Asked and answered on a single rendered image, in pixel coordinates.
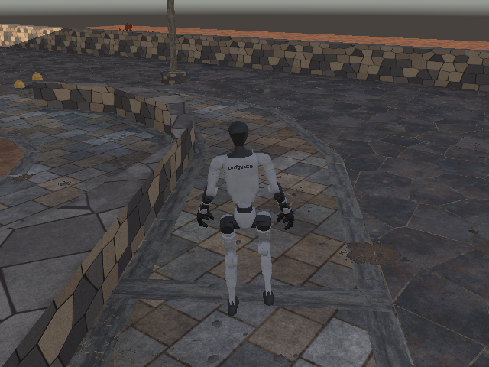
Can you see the left robot forearm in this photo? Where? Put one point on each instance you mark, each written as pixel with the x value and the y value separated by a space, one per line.
pixel 206 202

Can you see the robot right upper arm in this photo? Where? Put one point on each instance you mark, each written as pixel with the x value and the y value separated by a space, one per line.
pixel 270 174

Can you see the right robot forearm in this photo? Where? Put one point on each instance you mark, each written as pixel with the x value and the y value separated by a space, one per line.
pixel 282 201

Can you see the right robot hand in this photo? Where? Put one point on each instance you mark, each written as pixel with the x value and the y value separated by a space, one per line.
pixel 289 217

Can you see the left robot hand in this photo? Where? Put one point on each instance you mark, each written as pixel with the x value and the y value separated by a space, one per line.
pixel 200 217

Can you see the left robot thigh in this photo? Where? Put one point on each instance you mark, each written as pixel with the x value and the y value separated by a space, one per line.
pixel 227 226

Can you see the robot left upper arm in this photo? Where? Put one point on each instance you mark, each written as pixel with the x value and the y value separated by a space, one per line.
pixel 213 176

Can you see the robot right foot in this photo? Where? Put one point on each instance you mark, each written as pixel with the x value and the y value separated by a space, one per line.
pixel 269 299

